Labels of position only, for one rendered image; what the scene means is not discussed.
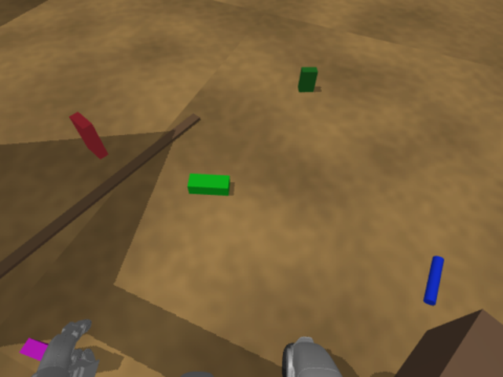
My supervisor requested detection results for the left robot hand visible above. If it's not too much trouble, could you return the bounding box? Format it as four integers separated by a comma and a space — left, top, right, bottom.
37, 319, 100, 377

